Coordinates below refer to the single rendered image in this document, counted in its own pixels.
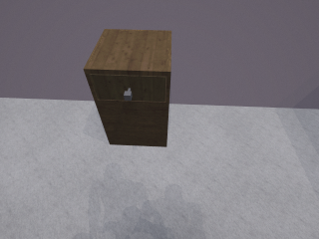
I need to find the cabinet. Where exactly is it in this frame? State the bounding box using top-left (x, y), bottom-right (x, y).
top-left (83, 29), bottom-right (171, 147)

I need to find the handle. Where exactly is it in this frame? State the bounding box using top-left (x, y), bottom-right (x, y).
top-left (124, 88), bottom-right (133, 101)

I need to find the drawer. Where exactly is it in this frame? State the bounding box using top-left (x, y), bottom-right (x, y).
top-left (90, 74), bottom-right (166, 102)

